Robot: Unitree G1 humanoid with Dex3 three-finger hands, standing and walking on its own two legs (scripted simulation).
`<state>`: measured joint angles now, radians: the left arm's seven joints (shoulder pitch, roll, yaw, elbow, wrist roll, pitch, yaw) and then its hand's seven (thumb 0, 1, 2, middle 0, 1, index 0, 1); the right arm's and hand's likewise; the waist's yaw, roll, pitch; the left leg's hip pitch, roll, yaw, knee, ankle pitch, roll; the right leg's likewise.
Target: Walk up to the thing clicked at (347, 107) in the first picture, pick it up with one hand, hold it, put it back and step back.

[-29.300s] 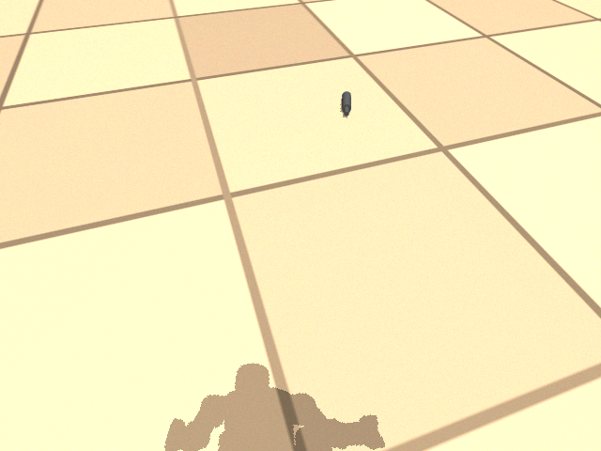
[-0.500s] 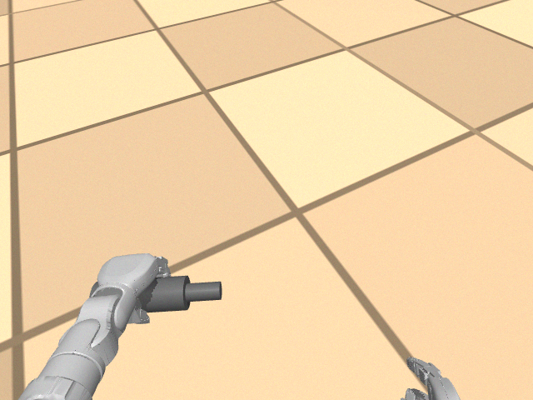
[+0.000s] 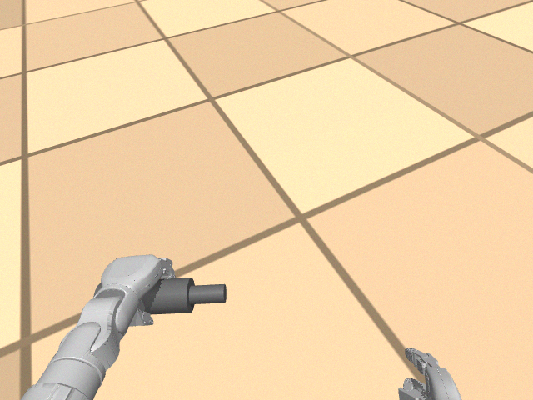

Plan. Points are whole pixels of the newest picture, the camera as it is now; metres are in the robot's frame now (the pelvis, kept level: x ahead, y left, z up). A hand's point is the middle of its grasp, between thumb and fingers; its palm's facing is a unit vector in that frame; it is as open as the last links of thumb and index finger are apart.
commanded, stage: hold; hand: left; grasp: from above
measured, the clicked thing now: (163, 296) +0.30 +0.19 -0.05
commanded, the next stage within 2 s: crouch in 0.78 s
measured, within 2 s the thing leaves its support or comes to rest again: neither
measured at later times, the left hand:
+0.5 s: hand (143, 301) +0.29 +0.21 -0.03, palm faces -0.45 -0.05 -0.89, open 8.8 cm
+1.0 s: hand (144, 299) +0.29 +0.21 -0.03, palm faces -0.44 -0.05 -0.89, open 8.8 cm
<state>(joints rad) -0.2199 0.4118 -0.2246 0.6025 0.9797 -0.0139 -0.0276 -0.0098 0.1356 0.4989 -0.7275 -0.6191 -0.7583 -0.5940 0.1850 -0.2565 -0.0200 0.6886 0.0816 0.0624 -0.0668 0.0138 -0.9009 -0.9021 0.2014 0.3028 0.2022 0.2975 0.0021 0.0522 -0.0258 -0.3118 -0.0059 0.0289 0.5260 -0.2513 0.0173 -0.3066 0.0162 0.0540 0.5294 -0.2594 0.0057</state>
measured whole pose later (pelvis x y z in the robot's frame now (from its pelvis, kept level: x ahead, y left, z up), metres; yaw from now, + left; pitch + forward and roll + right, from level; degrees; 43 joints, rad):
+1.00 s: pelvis +0.00 +0.00 +0.00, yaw +0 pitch +1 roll +0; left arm -0.22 0.41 -0.23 0.62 0.98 -0.03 -0.03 -0.01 0.14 0.51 -0.71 -0.64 -0.74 -0.62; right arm 0.18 -0.26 -0.02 0.68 0.09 0.09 -0.07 0.01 -0.90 -0.90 0.20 0.30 0.20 0.30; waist 0.00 0.05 -0.01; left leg -0.26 -0.01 0.03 0.47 -0.22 0.01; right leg -0.26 0.02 0.05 0.48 -0.24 0.00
